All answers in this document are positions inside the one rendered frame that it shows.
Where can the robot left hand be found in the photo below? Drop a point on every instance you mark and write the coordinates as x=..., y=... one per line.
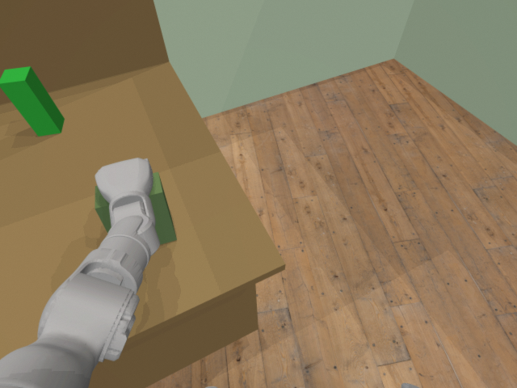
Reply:
x=129, y=175

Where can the sponge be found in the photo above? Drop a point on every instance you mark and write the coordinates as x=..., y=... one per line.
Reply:
x=164, y=225

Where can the robot left forearm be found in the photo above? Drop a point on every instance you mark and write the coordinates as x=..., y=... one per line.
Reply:
x=125, y=252

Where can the left robot upper arm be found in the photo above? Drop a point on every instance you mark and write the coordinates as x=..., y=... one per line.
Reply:
x=90, y=322

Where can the table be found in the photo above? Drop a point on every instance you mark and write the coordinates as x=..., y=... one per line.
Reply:
x=104, y=64

